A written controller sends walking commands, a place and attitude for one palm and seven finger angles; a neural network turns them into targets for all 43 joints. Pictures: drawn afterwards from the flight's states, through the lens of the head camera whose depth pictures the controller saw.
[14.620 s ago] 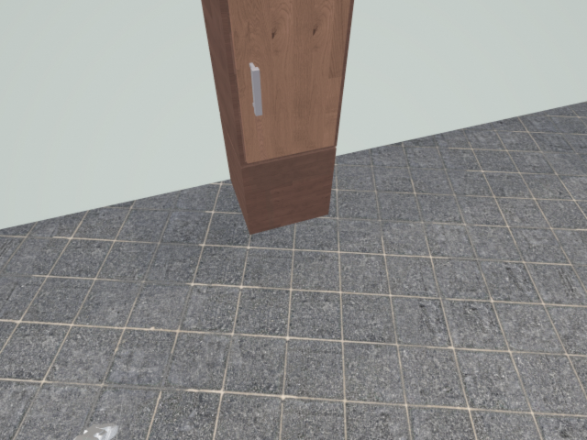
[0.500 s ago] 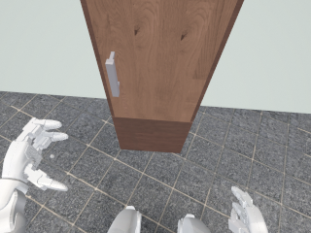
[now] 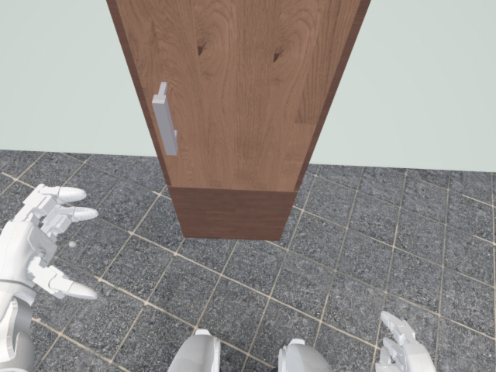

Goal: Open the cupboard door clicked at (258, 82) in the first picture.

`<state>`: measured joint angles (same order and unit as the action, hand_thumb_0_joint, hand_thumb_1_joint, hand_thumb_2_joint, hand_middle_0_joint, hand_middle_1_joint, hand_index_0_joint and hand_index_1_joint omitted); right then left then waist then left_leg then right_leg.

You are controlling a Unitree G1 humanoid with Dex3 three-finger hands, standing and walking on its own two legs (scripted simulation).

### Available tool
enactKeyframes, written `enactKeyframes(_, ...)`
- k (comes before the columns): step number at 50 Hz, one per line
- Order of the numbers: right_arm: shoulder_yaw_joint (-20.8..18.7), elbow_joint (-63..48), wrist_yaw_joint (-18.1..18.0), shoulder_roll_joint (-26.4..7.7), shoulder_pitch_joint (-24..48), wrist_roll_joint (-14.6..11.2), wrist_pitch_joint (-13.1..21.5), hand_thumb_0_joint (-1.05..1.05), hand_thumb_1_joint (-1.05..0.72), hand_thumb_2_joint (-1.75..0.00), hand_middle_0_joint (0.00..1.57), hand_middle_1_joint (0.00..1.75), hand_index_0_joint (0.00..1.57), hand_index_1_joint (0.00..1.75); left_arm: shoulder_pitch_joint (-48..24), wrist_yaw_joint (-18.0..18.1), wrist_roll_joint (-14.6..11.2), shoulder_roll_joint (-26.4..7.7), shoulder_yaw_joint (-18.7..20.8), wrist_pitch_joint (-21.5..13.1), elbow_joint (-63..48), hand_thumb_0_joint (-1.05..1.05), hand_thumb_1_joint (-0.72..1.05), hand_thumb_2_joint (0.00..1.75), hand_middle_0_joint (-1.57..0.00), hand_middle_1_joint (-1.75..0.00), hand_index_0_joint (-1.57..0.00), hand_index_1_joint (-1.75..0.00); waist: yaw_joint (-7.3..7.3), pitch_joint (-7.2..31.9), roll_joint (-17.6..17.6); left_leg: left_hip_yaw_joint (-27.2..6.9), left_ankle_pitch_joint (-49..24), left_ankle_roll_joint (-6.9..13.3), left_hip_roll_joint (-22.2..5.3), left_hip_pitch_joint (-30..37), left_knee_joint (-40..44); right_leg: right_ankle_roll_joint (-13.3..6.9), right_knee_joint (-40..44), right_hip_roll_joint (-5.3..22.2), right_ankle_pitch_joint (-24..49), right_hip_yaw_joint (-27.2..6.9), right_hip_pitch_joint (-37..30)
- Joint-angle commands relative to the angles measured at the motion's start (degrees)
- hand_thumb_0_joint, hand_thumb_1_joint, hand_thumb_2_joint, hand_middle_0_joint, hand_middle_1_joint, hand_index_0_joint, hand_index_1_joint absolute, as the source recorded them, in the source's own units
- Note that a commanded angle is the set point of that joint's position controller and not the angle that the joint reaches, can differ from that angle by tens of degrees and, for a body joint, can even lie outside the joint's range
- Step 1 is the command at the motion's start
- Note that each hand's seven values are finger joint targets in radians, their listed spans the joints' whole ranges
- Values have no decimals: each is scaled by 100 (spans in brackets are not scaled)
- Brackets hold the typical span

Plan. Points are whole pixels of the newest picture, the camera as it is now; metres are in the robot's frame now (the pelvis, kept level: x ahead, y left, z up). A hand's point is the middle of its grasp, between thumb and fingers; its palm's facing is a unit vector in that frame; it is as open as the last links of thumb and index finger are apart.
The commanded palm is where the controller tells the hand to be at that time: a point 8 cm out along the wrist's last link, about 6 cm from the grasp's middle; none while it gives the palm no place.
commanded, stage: raise the hand with hooked fingers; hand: left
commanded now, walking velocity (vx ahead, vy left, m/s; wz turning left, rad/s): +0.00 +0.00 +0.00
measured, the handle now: (168, 120) +0.55 +0.19 +0.02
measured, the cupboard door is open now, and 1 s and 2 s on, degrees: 0 0 0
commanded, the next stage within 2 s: move the hooked fingers beside the handle in 0.12 s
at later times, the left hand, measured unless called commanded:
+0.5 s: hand (81, 226) +0.31 +0.27 +0.03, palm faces +0.04 -1.00 -0.03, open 14.0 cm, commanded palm +0.30 +0.32 +0.04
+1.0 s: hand (100, 189) +0.38 +0.26 +0.03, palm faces +0.01 -1.00 -0.02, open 14.0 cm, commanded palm +0.36 +0.31 +0.04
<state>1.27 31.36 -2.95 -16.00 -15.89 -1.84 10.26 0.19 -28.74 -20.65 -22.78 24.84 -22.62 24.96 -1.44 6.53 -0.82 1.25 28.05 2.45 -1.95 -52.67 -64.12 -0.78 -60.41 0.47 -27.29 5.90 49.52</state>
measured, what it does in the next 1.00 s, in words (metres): stands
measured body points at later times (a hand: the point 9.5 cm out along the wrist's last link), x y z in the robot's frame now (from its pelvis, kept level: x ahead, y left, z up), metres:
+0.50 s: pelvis +0.00 -0.01 -0.01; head +0.09 +0.01 +0.43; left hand +0.31 +0.32 +0.04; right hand +0.16 -0.26 -0.09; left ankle +0.03 +0.09 -0.66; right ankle +0.02 -0.12 -0.66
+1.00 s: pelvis +0.00 +0.00 -0.01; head +0.11 +0.02 +0.43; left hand +0.37 +0.32 +0.04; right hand +0.10 -0.27 -0.11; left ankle +0.03 +0.09 -0.66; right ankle +0.02 -0.12 -0.66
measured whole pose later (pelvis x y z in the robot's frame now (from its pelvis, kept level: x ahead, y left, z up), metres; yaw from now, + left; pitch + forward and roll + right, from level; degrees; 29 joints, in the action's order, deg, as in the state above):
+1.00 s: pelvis +0.00 +0.00 -0.01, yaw -1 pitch +19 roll -3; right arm 1.5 34.5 -2.8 -15.9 -17.6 -1.5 5.5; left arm -21.8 -27.3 -15.4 -26.4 26.2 -23.4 44.0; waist -3.7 6.9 -0.7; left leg 1.8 28.4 2.6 -2.4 -57.0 -65.8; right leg -0.7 -62.0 0.0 -27.3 5.2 54.2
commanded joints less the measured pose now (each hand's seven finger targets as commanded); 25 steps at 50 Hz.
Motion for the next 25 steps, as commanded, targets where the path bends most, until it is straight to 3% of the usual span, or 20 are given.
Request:
enactKeyframes(1,-367,-733,-89,-900,-7,-30,260,0,-90,-90,20,30,20,30,-766,2,-147,-1416,517,-385,-1152,0,-50,30,-30,-120,-30,-120,65,1773,-534,-437,-1539,-147,109,1421,1055,-88,698,-224,957,-282,-735)
enactKeyframes(5,-352,-720,-94,-892,0,-19,264,0,-90,-90,20,30,20,30,-817,-15,-153,-1472,566,-370,-1164,0,-50,30,-30,-120,-30,-120,75,1831,-547,-420,-1662,-145,118,1403,1000,-91,668,-221,1095,-296,-798)
enactKeyframes(7,-348,-736,-93,-885,27,-42,251,0,-90,-90,20,30,20,30,-759,-41,-179,-1302,454,-320,-1019,0,-50,30,-30,-120,-30,-120,37,1645,-408,-410,-1465,-135,126,1292,1014,-70,723,-221,971,-291,-737)
enactKeyframes(11,-341,-741,-100,-877,37,-33,251,0,-90,-90,20,30,20,30,-846,-64,-166,-1396,497,-317,-1096,0,-50,30,-30,-120,-30,-120,55,1779,-472,-388,-1572,-127,134,1310,956,-78,691,-209,1103,-327,-833)
enactKeyframes(15,-321,-645,-130,-889,39,-26,266,0,-90,-90,20,30,20,30,-1512,-41,-118,-1379,376,-377,-1010,0,-50,30,-30,-120,-30,-120,-59,1701,-478,-418,-1377,-121,122,1245,888,-80,660,-215,927,-352,-607)
enactKeyframes(17,-323,-625,-145,-894,10,-32,254,0,-90,-90,20,30,20,30,-1516,-31,-87,-1399,415,-347,-746,0,-50,30,-30,-120,-30,-120,-40,1682,-401,-404,-1304,-116,128,1167,886,-79,672,-202,872,-359,-632)
enactKeyframes(19,-311,-566,-179,-926,-18,-24,221,0,-90,-90,20,30,20,30,-1832,-45,-62,-1625,546,-322,-535,0,-50,30,-30,-120,-30,-120,-63,1672,-300,-390,-1256,-91,118,995,792,-86,645,-213,858,-417,-639)
enactKeyframes(25,-301,-514,-191,-927,-64,-34,160,0,-90,-90,20,30,20,30,-2529,-115,77,-1810,512,-299,-300,0,-50,30,-30,-120,-30,-120,-51,2076,-702,-370,-1486,-105,99,1230,768,-95,582,-190,1063,-453,-637)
